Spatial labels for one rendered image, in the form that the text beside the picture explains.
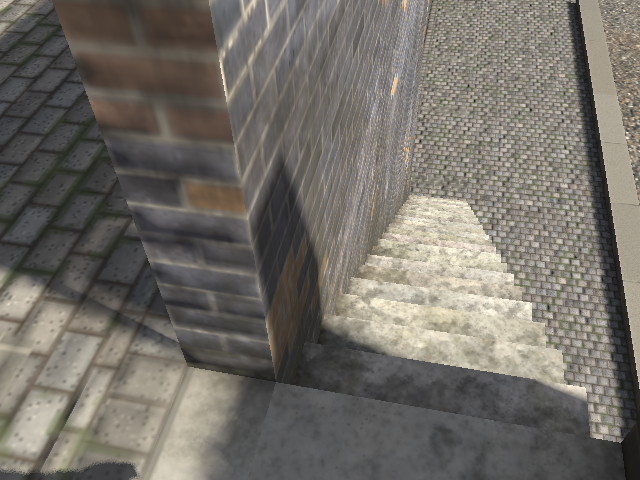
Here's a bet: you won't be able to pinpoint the stairs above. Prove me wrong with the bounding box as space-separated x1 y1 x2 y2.
293 195 590 437

